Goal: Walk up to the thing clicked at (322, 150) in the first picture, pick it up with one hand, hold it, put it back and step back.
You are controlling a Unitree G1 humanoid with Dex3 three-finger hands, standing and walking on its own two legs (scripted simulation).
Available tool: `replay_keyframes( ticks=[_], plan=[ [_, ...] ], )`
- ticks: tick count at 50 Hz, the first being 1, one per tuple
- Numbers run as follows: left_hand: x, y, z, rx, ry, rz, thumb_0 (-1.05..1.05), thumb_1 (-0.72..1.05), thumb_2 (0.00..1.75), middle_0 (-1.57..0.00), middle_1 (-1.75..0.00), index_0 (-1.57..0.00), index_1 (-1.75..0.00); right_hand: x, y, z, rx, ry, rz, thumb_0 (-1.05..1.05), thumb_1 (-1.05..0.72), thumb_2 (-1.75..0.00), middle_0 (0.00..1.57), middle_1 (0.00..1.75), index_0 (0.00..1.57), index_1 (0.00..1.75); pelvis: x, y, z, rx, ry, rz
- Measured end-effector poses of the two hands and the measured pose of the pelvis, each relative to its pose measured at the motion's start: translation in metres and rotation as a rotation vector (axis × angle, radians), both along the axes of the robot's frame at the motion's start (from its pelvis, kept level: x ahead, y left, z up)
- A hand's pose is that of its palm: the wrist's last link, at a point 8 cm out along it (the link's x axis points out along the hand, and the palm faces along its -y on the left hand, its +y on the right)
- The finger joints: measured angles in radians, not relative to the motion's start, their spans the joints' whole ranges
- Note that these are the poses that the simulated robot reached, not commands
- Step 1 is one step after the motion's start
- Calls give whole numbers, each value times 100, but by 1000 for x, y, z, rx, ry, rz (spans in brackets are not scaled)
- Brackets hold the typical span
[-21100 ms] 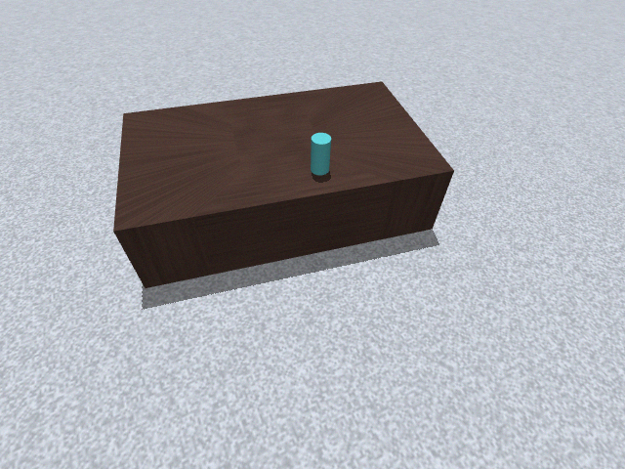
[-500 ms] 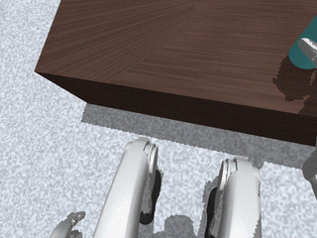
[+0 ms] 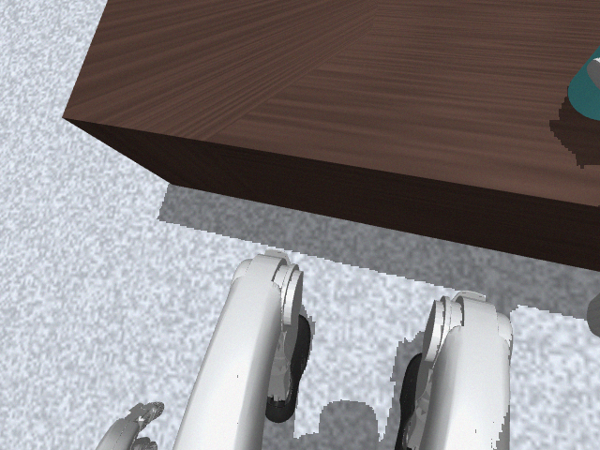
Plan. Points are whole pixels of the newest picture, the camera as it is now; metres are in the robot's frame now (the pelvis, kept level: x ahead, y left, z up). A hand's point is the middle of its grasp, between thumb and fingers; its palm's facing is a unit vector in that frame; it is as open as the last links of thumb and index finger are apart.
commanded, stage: lower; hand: right
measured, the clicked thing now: out of the picture +0.57 -0.25 +0.01
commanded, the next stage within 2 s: loosen in 0.10 s
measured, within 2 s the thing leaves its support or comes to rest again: rests again in 0.06 s
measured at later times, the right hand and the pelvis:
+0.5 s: hand out of the picture +0.57 -0.26 +0.02, palm faces +0.24 +0.97 -0.01, open 10.2 cm; pelvis +0.00 +0.00 -0.01, yaw +0 degrees
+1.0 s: hand out of the picture +0.57 -0.26 +0.01, palm faces +0.23 +0.97 -0.02, open 12.1 cm; pelvis +0.00 +0.00 -0.01, yaw +1 degrees
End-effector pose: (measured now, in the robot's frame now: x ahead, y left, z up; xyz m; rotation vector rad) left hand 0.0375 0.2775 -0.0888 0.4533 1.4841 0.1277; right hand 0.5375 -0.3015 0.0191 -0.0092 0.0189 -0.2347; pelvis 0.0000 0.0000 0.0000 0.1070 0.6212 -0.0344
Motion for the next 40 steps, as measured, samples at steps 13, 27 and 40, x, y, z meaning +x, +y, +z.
replay_keyframes(
  ticks=[13, 27, 40],
  plan=[
    [1, -1, -5, 4, -2, -11, 0, 89, 90, -21, -30, -20, -31, 3, -2, -2, 4, -20, -4, -1, 51, -113, 75, 111, 76, 109, -2, -1, -8, 7, -8, 0],
    [0, -4, -9, 0, -3, -9, 0, 91, 88, -21, -31, -22, -30, 4, -4, -1, -6, -20, -5, -1, 40, -79, 86, 87, 86, 85, -3, -2, -11, 11, -11, 1],
    [0, -4, -4, 5, 12, 1, 0, 89, 89, -21, -31, -21, -31, 2, -1, -10, 1, 2, 2, -1, 29, -45, 77, 63, 78, 62, 0, -2, -7, 12, -4, 0]
  ],
)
